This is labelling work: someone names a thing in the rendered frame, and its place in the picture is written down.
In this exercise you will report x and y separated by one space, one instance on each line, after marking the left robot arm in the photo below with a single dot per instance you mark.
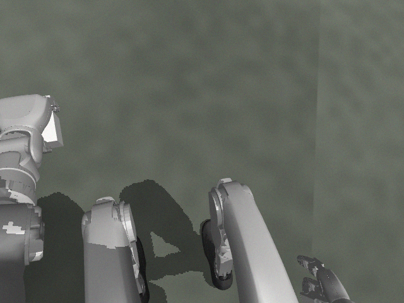
21 228

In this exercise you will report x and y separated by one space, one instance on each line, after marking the right robot foot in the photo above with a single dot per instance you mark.
220 282

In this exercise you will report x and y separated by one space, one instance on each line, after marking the left robot hand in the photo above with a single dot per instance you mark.
32 111

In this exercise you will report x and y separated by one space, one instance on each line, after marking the right robot hand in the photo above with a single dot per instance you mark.
326 289

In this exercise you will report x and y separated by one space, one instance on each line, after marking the left robot foot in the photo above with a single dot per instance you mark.
145 295

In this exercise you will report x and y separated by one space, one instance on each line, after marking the small box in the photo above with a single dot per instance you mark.
52 132

